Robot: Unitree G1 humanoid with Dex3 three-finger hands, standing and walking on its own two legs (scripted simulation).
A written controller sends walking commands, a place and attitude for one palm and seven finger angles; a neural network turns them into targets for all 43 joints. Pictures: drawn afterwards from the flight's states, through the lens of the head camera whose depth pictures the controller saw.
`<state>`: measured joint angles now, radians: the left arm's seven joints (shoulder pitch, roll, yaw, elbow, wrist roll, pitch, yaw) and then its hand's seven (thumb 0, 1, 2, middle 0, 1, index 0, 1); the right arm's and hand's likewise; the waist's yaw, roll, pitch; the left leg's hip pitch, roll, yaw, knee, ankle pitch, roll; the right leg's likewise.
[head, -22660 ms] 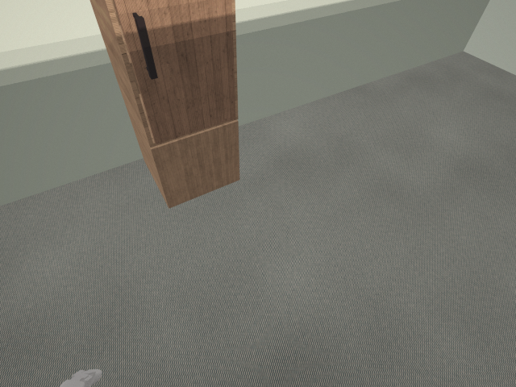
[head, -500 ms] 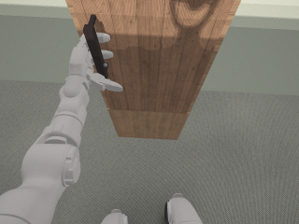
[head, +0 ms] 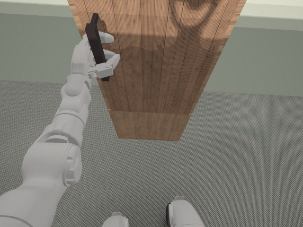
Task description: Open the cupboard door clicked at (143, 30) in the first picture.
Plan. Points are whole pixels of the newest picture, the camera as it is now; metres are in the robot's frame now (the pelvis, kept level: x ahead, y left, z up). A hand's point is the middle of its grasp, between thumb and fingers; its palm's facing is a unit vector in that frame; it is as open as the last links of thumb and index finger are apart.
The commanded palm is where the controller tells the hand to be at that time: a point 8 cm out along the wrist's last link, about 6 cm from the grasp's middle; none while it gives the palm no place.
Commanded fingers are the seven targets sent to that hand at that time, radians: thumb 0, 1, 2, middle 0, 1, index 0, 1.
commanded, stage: close the thumb around the handle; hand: left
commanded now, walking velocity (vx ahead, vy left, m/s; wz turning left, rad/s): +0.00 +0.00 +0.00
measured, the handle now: (101, 51) +0.56 +0.09 +0.09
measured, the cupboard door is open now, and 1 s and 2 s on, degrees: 0 32 41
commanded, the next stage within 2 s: pull the door open along its arc in 0.18 s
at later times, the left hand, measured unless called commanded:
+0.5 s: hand (108, 65) +0.51 +0.07 +0.09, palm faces -0.17 -0.99 -0.02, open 5.4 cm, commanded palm +0.46 +0.13 +0.10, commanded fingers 0.00 0.90 0.90 -0.40 -1.35 -0.40 -1.35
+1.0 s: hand (131, 124) +0.33 +0.02 +0.10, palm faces +0.09 -1.00 +0.03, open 6.2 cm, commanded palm +0.28 +0.08 +0.10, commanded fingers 0.00 0.90 0.90 -0.40 -1.35 -0.40 -1.35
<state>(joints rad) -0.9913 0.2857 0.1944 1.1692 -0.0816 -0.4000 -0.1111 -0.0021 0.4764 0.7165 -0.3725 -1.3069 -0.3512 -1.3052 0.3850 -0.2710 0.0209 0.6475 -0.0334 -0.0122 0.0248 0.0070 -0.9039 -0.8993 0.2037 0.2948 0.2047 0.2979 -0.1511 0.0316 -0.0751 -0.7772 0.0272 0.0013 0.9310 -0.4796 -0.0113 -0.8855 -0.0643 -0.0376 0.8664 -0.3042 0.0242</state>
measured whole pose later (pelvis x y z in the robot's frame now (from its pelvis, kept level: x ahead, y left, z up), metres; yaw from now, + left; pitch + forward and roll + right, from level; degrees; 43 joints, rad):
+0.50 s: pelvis +0.01 +0.00 +0.00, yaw -2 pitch +18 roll +0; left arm -0.87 0.28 0.25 1.03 -0.09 -0.36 -0.15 0.01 0.78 0.82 -0.40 -1.35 -0.38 -1.34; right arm 0.39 -0.26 0.02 0.59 -0.02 0.03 0.03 0.01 -0.90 -0.90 0.20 0.29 0.20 0.30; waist -0.15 0.03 -0.09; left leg -0.74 0.04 0.03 0.90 -0.48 -0.01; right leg -0.86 -0.04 -0.01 0.85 -0.30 0.02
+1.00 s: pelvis +0.04 -0.01 +0.03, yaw -2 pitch +10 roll +0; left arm 0.14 -0.08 -0.27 -0.03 0.06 -0.16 0.38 0.04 0.68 0.71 -0.35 -1.33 -0.37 -1.32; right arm 0.18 -0.17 0.01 0.47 -0.04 0.03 0.05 0.01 -0.91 -0.90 0.20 0.29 0.20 0.30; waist -0.02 0.04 -0.09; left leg -0.42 0.05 0.03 0.73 -0.48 -0.03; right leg -0.58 -0.03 -0.02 0.74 -0.33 0.01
